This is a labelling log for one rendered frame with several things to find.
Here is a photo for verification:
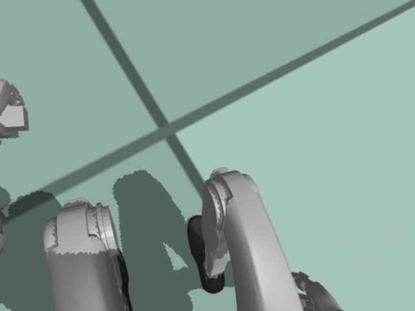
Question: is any left robot hand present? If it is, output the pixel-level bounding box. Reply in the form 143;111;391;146
0;79;25;138

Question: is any left robot foot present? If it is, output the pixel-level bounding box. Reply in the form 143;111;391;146
117;250;133;311

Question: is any right robot foot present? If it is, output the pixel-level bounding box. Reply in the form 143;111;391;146
187;215;225;294

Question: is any right robot hand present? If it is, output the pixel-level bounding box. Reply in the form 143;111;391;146
291;271;341;311

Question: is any small box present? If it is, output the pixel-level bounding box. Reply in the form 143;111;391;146
0;106;29;132

